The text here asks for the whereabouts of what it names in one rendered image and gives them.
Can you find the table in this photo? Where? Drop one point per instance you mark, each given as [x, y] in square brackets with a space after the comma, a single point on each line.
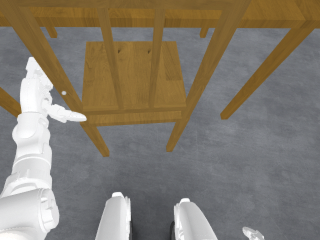
[300, 16]

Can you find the robot right shin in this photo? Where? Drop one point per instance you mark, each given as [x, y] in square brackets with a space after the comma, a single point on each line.
[179, 234]

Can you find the left robot thigh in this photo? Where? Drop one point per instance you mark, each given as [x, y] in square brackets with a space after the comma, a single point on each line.
[116, 214]

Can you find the left robot forearm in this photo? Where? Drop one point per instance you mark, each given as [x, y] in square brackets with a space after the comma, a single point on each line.
[33, 159]

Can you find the chair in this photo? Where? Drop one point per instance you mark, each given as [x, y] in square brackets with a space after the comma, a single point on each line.
[128, 82]

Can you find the left robot upper arm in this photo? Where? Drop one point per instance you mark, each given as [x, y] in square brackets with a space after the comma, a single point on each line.
[28, 215]

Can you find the robot right hand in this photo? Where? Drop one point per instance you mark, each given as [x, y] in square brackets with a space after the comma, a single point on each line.
[252, 234]

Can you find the robot left hand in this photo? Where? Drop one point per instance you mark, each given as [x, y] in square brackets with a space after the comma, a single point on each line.
[33, 91]

